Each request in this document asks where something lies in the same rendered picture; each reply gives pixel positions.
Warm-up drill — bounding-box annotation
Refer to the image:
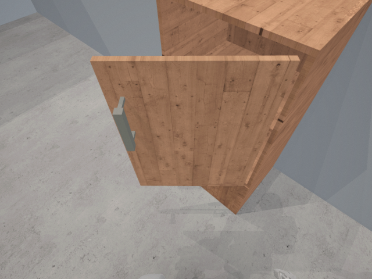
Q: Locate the handle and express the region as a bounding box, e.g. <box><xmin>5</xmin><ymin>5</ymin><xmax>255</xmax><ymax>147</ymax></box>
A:
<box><xmin>112</xmin><ymin>96</ymin><xmax>136</xmax><ymax>151</ymax></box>

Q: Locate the cupboard door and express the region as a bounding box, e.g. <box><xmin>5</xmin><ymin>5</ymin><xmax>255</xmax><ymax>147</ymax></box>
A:
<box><xmin>90</xmin><ymin>55</ymin><xmax>300</xmax><ymax>186</ymax></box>

